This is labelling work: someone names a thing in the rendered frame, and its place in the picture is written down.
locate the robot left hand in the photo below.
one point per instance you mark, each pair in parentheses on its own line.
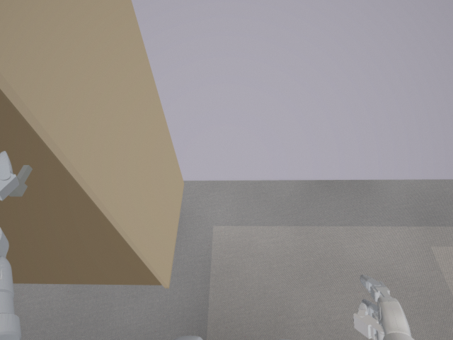
(8,180)

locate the robot left forearm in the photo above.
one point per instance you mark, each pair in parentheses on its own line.
(10,327)

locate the robot right hand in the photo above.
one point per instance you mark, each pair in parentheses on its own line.
(387,317)

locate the handle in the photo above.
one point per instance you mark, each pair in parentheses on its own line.
(22,177)

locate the wardrobe door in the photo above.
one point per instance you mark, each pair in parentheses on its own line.
(56,233)

